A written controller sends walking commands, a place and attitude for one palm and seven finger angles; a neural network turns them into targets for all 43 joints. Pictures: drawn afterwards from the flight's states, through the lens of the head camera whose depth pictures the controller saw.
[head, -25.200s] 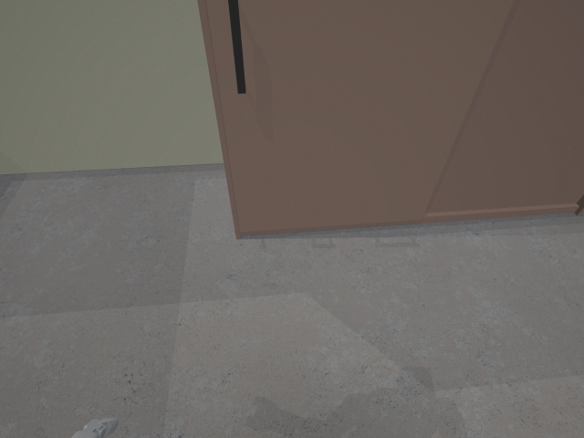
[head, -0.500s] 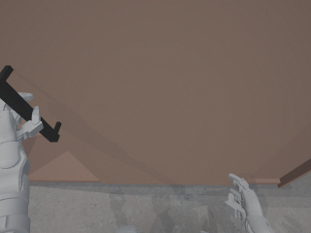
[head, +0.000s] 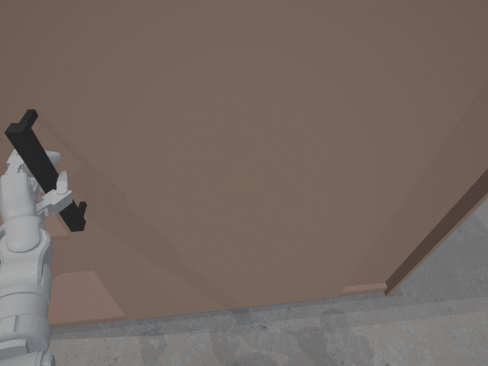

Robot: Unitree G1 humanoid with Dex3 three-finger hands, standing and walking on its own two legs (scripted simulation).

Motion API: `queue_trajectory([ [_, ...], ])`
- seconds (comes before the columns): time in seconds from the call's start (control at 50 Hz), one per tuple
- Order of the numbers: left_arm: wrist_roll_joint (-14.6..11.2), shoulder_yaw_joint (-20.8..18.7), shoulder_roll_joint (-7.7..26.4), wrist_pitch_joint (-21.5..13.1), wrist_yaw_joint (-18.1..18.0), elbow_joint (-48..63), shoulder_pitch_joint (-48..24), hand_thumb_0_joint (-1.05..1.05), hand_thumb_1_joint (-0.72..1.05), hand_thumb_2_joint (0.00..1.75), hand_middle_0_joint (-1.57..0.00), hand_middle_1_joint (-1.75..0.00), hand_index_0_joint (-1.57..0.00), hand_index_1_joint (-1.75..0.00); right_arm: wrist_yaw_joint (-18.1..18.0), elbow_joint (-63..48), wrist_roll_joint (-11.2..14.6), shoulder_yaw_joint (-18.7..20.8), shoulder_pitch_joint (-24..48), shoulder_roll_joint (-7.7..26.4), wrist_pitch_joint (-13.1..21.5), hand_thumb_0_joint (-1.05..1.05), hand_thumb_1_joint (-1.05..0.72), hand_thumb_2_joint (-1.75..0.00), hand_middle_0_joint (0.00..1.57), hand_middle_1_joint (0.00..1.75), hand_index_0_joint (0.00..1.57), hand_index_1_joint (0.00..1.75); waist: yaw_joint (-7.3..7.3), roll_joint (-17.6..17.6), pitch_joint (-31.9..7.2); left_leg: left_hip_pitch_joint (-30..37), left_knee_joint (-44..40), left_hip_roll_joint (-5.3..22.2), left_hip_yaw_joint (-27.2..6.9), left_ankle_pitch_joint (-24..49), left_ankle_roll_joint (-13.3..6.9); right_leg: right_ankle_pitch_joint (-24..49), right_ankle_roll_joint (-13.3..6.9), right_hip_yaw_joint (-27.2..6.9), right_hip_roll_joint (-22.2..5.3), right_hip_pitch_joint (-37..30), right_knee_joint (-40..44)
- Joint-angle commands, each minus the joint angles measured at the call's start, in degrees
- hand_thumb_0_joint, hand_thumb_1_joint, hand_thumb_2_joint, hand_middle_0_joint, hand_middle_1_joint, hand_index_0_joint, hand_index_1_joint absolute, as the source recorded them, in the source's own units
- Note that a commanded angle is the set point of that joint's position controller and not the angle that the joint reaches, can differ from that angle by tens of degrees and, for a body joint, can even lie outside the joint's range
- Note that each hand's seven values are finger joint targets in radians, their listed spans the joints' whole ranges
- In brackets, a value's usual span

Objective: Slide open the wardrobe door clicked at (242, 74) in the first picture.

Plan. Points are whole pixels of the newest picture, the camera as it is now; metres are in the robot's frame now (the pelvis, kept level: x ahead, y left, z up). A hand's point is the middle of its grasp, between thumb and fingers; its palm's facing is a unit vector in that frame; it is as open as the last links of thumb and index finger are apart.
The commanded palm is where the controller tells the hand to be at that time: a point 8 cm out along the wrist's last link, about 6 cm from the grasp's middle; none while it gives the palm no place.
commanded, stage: stop walking and hold the door there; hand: left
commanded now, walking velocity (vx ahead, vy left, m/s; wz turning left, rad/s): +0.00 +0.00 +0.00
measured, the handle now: (56, 176) +0.40 +0.35 +0.09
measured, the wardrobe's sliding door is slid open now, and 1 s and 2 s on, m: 0.57 0.57 0.57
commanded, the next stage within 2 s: loosen the grip on the handle in 1.92 s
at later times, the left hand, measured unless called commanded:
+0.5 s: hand (62, 192) +0.35 +0.31 +0.10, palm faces +0.44 -0.85 -0.28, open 5.8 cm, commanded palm +0.32 +0.34 +0.08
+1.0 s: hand (63, 196) +0.35 +0.32 +0.09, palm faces +0.33 -0.91 -0.24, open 5.8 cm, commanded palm +0.32 +0.34 +0.08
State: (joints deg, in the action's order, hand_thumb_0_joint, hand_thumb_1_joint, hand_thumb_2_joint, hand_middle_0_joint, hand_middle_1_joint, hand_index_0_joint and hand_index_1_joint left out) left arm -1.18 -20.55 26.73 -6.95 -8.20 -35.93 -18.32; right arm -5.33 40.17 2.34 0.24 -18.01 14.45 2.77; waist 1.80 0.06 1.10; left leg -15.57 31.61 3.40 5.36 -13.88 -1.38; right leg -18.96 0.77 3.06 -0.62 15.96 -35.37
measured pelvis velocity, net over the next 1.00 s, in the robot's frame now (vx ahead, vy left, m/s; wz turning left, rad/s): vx -0.04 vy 0.08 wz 0.06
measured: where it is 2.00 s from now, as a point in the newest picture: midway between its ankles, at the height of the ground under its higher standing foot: outside the picture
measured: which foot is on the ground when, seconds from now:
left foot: down 0.00-0.70, up 0.72-0.88, down 0.90-1.00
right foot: up 0.00-0.02, down 0.04-0.90, up 0.92-1.00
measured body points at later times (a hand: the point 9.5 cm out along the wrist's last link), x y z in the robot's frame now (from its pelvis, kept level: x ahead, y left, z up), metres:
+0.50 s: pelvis -0.04 +0.02 +0.00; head -0.05 +0.01 +0.45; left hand +0.32 +0.36 +0.12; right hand +0.01 -0.27 -0.12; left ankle +0.04 +0.10 -0.74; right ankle +0.00 -0.12 -0.73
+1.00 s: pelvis -0.04 +0.08 -0.01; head +0.01 +0.06 +0.43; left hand +0.33 +0.37 +0.10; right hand +0.12 -0.18 -0.13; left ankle -0.01 +0.19 -0.73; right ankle -0.03 -0.08 -0.71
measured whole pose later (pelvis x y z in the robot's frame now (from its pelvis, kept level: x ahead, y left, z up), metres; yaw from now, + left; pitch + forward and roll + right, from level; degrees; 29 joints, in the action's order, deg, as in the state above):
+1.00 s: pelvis -0.04 +0.08 -0.01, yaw +3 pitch -1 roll +1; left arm -3.3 -10.1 18.9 -10.7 -5.9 -40.7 -31.7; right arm -5.4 39.3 2.3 2.1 -9.3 16.7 1.8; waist -0.6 -2.2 7.3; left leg -19.3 35.4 0.8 4.8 -15.1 -1.4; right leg -29.3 3.3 2.5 -7.9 23.1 -50.0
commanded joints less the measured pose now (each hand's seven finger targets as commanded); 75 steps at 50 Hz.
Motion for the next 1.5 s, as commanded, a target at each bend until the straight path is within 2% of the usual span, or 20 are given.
queue_trajectory([
  [0.0, 0.90, -2.18, 15.65, -3.20, 0.62, 7.86, -16.80, 0.00, 0.90, 0.90, -0.45, -1.40, -0.45, -1.40, -0.69, -6.66, -0.56, 2.52, 4.37, 11.15, 2.92, 0.00, -0.90, -0.90, 0.20, 0.30, 0.20, 0.30, -1.39, -7.52, -10.80, 3.61, -6.35, 8.15, -7.67, 15.65, -1.79, 11.18, -0.64, -2.51, -2.28, -7.54, 11.08],
  [0.06, 1.33, -0.65, 14.82, -3.56, 0.74, 5.67, -18.66, 0.00, 0.90, 0.90, -0.45, -1.40, -0.45, -1.40, -0.91, -6.02, -1.12, 2.02, 4.08, 10.38, 3.28, 0.00, -0.90, -0.90, 0.20, 0.30, 0.20, 0.30, -0.01, -7.27, -13.52, 5.05, -5.70, 6.07, -5.84, 16.14, 0.81, 23.90, -2.03, -4.79, -5.94, -7.28, 8.73],
  [0.08, 0.34, -2.45, 16.46, -2.90, 0.56, 2.78, -17.09, 0.00, 0.90, 0.90, -0.45, -1.40, -0.45, -1.40, -1.14, -5.42, -0.34, 2.30, 3.88, 10.78, 2.90, 0.00, -0.90, -0.90, 0.20, 0.30, 0.20, 0.30, -0.55, -1.99, -15.29, 5.11, -5.58, 6.36, -6.37, 15.25, 0.39, 21.13, -1.40, -4.58, -4.39, -8.48, 8.39],
  [0.14, 0.24, -1.43, 15.75, -2.86, 0.83, -0.42, -21.35, 0.00, 0.90, 0.90, -0.45, -1.40, -0.45, -1.40, -1.53, -5.58, -0.27, 1.68, 4.57, 10.16, 2.53, 0.00, -0.90, -0.90, 0.20, 0.30, 0.20, 0.30, -0.82, -0.51, -13.44, 4.49, -8.96, 6.90, -6.98, 2.84, -0.46, 7.82, -0.92, -4.83, -3.65, -4.21, 10.52],
  [0.26, 0.89, 0.87, 14.35, -3.97, 0.74, -8.60, -26.82, 0.00, 0.90, 0.90, -0.45, -1.40, -0.45, -1.40, -1.71, -4.59, 0.02, 1.08, 3.95, 10.34, 2.48, 0.00, -0.90, -0.90, 0.20, 0.30, 0.20, 0.30, -1.11, -8.34, -7.82, -3.62, -20.94, 10.32, -12.30, -21.22, -2.24, -2.02, -0.98, -1.67, -0.64, -4.01, 5.10],
  [0.56, 0.91, 5.79, 10.12, -5.60, 2.02, -13.48, -30.78, 0.00, 0.90, 0.90, -0.45, -1.40, -0.45, -1.40, -1.41, -2.72, 0.24, 2.23, 1.62, 11.28, 2.79, 0.00, -0.90, -0.90, 0.20, 0.30, 0.20, 0.30, -0.52, -3.79, -7.84, 1.86, -12.88, 6.63, -8.00, -10.03, -0.80, -2.59, -1.22, -5.05, -3.64, 1.09, 12.01],
  [0.68, 0.46, 4.53, 12.81, -5.59, 1.92, -13.55, -29.03, 0.00, 0.90, 0.90, -0.45, -1.40, -0.45, -1.40, -0.63, -2.27, 0.30, 3.71, 1.41, 11.65, 0.37, 0.00, -0.90, -0.90, 0.20, 0.30, 0.20, 0.30, -1.13, 8.28, -8.24, -3.43, 9.12, -0.84, -4.77, -6.23, 1.81, 9.56, -8.34, -19.21, -21.91, -1.36, 18.31],
  [0.74, 0.67, 3.97, 11.82, -5.19, 2.20, -10.20, -29.48, 0.00, 0.90, 0.90, -0.45, -1.40, -0.45, -1.40, -0.35, -3.14, 0.25, 3.61, 3.62, 10.82, 0.70, 0.00, -0.90, -0.90, 0.20, 0.30, 0.20, 0.30, -2.44, 12.65, -8.43, -11.01, 15.48, 0.16, -8.46, -13.64, 2.00, 31.29, -10.36, -17.50, -26.52, -9.25, 13.11],
  [0.84, 0.31, 4.96, 9.21, -6.00, 2.40, -4.16, -29.33, 0.00, 0.90, 0.90, -0.45, -1.40, -0.45, -1.40, -1.05, -2.63, -0.47, 3.15, 6.07, 9.33, -0.14, 0.00, -0.90, -0.90, 0.20, 0.30, 0.20, 0.30, -0.35, 8.17, -9.51, 4.26, -5.32, -0.60, -1.71, 9.54, 3.18, 32.47, -2.26, -1.91, -17.96, -2.26, -0.30],
  [0.88, -0.60, 10.46, 3.02, -7.74, 3.29, 5.24, -32.41, 0.00, 0.90, 0.90, -0.45, -1.40, -0.45, -1.40, -1.21, -5.04, -0.38, 3.37, 8.09, 10.06, -0.01, 0.00, -0.90, -0.90, 0.20, 0.30, 0.20, 0.30, -0.81, -11.63, -10.39, 8.08, -6.12, 11.14, -13.49, 35.09, -4.10, 6.38, 2.70, 2.50, -7.30, 5.52, -12.57],
  [0.9, -0.67, 11.85, 0.80, -8.49, 3.81, 7.56, -33.17, 0.00, 0.90, 0.90, -0.45, -1.40, -0.45, -1.40, -0.43, -5.96, -0.26, 2.88, 6.15, 9.09, 0.25, 0.00, -0.90, -0.90, 0.20, 0.30, 0.20, 0.30, -1.39, -16.13, -12.44, 9.47, -6.37, 13.41, -14.69, 43.53, -7.46, -12.82, 2.44, 2.55, -3.90, 7.06, -16.37],
  [0.92, -0.01, 15.69, -4.47, -8.87, 4.56, 8.74, -31.33, 0.00, 0.90, 0.90, -0.45, -1.40, -0.45, -1.40, 0.48, -6.77, -0.62, 2.25, 5.99, 7.50, 0.89, 0.00, -0.90, -0.90, 0.20, 0.30, 0.20, 0.30, -0.78, -17.12, -12.78, 10.90, -6.84, 12.85, -13.84, 41.88, -9.06, -16.74, 2.05, 3.45, -3.22, 8.66, -20.11],
  [0.98, -1.70, 17.32, -6.81, -7.34, 4.41, 14.56, -34.14, 0.00, 0.90, 0.90, -0.45, -1.40, -0.45, -1.40, 0.36, -6.92, 0.45, 2.79, 5.82, 8.13, 1.68, 0.00, -0.90, -0.90, 0.20, 0.30, 0.20, 0.30, -0.08, -5.53, -17.21, 15.12, -3.49, 12.24, -12.84, 40.82, -8.76, -9.16, 1.78, 2.27, -1.45, 7.87, -18.97],
  [1.1, -0.76, 15.20, -2.88, -4.05, 3.62, 14.13, -34.27, 0.00, 0.90, 0.90, -0.45, -1.40, -0.45, -1.40, 1.01, -7.61, -0.46, 0.48, 7.55, 7.14, 1.93, 0.00, -0.90, -0.90, 0.20, 0.30, 0.20, 0.30, -1.30, -6.83, -18.58, 12.31, -1.95, 11.48, -12.53, 25.84, -5.88, 3.28, -0.36, -2.01, -1.99, -5.32, 8.15],
  [1.14, -0.30, 12.80, 0.71, -3.59, 3.32, 12.19, -34.03, 0.00, 0.90, 0.90, -0.45, -1.40, -0.45, -1.40, 0.62, -7.97, -0.41, 0.05, 7.78, 6.53, 1.66, 0.00, -0.90, -0.90, 0.20, 0.30, 0.20, 0.30, -0.30, 4.14, -18.34, 3.27, 3.15, 5.76, -6.27, 14.06, -1.05, 25.00, -3.87, -13.20, -11.05, -12.85, 12.08],
  [1.18, -1.33, 10.16, 2.43, -2.55, 2.71, 8.61, -31.85, 0.00, 0.90, 0.90, -0.45, -1.40, -0.45, -1.40, 0.41, -7.79, 0.48, 0.28, 7.84, 6.95, 1.70, 0.00, -0.90, -0.90, 0.20, 0.30, 0.20, 0.30, -1.45, 17.96, -17.95, -6.08, 9.86, -0.71, -4.04, -4.99, 1.55, 50.97, -4.57, -14.08, -14.69, -21.86, 8.82],
  [1.2, -1.53, 13.19, -2.26, -2.57, 3.28, 8.32, -32.64, 0.00, 0.90, 0.90, -0.45, -1.40, -0.45, -1.40, 0.51, -8.43, 0.58, -0.06, 9.45, 6.35, 2.11, 0.00, -0.90, -0.90, 0.20, 0.30, 0.20, 0.30, -2.26, 17.59, -17.32, -8.32, 11.72, -1.17, -4.60, -9.53, 1.09, 54.89, -3.21, -12.89, -14.74, -23.75, 7.76],
  [1.28, -0.87, 10.79, 0.07, -2.95, 3.07, 7.12, -31.15, 0.00, 0.90, 0.90, -0.45, -1.40, -0.45, -1.40, -0.69, -6.80, -0.38, -0.42, 8.80, 6.38, 2.16, 0.00, -0.90, -0.90, 0.20, 0.30, 0.20, 0.30, -2.54, 4.35, -15.24, -5.09, 0.76, -0.77, -3.06, -3.10, 1.01, 51.96, -4.33, -8.39, -13.47, -23.22, 5.45],
  [1.36, -1.59, 16.44, -6.01, -3.60, 3.71, 11.35, -33.58, 0.00, 0.90, 0.90, -0.45, -1.40, -0.45, -1.40, -0.50, -6.89, -0.35, 0.59, 7.88, 7.23, 1.34, 0.00, -0.90, -0.90, 0.20, 0.30, 0.20, 0.30, -2.05, -0.10, -19.21, 15.57, -1.92, 7.45, -7.63, 35.98, -2.75, 33.66, 1.01, -3.46, -5.91, -8.48, 2.74],
  [1.48, -1.80, 20.13, -9.51, -3.82, 3.67, 11.18, -31.62, 0.00, 0.90, 0.90, -0.45, -1.40, -0.45, -1.40, -0.61, -7.56, -0.47, 0.73, 8.00, 7.89, 0.29, 0.00, -0.90, -0.90, 0.20, 0.30, 0.20, 0.30, -0.93, -4.26, -15.06, 8.69, -6.13, 9.50, -11.06, 25.74, -2.63, 15.63, -0.68, -3.16, -3.83, -8.65, 6.26],
])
